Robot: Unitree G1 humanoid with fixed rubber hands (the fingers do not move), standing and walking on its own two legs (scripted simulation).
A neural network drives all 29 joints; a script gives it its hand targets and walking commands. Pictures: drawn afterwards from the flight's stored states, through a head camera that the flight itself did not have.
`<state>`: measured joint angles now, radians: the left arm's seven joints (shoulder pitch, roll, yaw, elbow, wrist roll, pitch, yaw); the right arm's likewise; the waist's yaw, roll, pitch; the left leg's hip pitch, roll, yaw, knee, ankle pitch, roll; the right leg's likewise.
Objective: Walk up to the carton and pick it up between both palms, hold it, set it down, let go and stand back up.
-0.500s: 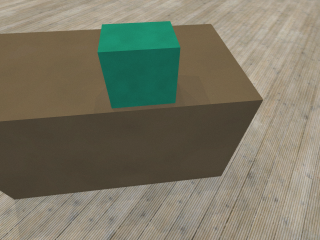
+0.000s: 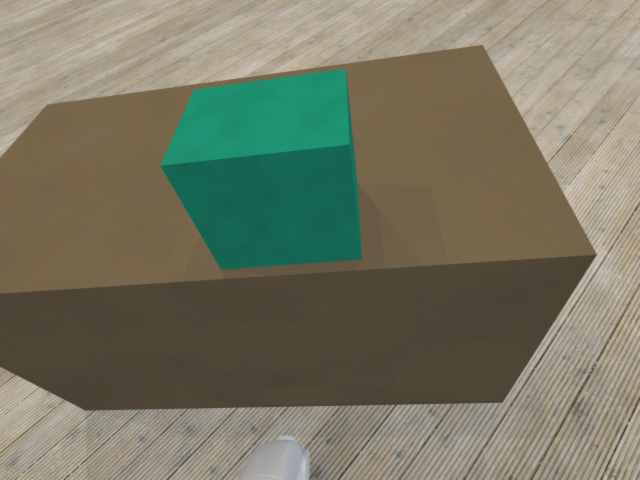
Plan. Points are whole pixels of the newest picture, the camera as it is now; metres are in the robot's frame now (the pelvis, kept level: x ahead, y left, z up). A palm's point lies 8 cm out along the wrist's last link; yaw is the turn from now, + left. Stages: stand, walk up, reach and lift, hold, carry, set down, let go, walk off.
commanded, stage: walk up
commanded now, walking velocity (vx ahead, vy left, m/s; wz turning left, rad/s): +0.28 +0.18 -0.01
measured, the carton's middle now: (279, 175) +0.57 +0.12 +0.05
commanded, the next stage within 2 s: none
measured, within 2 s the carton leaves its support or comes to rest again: neither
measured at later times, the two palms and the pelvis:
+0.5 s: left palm (193, 408) +0.25 +0.26 -0.14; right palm out of the picture +0.13 -0.20 -0.14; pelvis +0.16 +0.03 +0.00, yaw -1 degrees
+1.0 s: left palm out of the picture +0.09 +0.28 -0.10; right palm (529, 448) +0.21 -0.24 -0.17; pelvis +0.12 +0.02 +0.00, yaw +0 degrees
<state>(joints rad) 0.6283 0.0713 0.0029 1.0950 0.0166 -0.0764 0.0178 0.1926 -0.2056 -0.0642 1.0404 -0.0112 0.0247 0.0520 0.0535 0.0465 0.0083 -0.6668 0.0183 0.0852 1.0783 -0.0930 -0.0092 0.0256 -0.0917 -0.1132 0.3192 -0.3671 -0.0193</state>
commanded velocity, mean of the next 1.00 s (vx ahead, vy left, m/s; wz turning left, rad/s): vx -0.04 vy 0.14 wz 0.00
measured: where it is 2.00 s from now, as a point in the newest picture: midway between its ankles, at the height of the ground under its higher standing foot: outside the picture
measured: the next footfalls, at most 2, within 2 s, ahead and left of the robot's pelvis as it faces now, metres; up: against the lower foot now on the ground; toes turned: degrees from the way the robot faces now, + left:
left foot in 0.16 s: +0.17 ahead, +0.10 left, +0.00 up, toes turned +9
right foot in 0.66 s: +0.25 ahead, -0.09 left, +0.00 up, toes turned -9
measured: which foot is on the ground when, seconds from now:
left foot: up 0.00-0.14, down 0.16-0.68, up 0.70-1.00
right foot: down 0.00-0.20, up 0.22-0.64, down 0.66-1.00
